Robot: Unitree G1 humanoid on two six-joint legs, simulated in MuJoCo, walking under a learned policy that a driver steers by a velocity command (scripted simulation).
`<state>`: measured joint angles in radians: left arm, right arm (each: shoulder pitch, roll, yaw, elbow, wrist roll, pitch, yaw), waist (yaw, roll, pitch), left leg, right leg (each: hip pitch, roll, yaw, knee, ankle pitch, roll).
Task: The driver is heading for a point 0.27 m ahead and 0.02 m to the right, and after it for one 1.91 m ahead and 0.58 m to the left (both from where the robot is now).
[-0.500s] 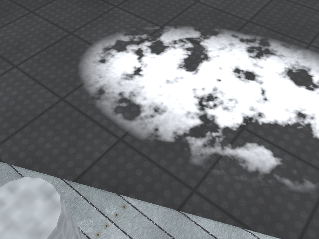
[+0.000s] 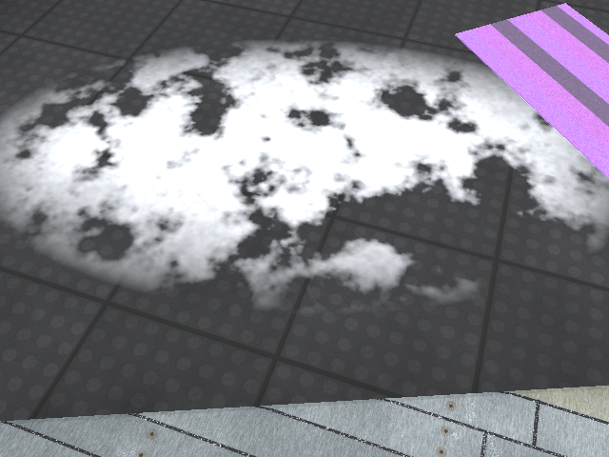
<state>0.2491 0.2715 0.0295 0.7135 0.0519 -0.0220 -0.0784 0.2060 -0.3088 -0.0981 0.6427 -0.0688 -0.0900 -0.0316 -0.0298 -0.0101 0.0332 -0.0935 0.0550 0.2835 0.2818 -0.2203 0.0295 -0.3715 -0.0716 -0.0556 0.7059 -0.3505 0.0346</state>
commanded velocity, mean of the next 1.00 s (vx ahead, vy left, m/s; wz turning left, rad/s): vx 0.35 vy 0.00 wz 0.13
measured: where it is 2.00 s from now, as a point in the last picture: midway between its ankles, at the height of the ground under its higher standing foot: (257, 260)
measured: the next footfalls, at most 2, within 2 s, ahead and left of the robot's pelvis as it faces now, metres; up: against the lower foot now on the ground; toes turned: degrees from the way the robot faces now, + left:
right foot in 0.10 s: +0.04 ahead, -0.15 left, +0.00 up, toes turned -7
left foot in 0.66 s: +0.42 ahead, +0.01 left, +0.00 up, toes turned +1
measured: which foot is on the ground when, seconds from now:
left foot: down 0.00-0.12, up 0.14-0.64, down 0.66-1.00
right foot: up 0.00-0.08, down 0.10-0.68, up 0.70-1.00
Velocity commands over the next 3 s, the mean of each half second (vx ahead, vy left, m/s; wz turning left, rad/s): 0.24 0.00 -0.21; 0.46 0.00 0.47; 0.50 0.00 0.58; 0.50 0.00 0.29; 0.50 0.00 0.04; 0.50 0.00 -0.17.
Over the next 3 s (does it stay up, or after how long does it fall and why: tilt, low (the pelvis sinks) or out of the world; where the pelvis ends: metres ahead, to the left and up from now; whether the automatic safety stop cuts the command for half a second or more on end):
stays up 1.40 0.48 -0.13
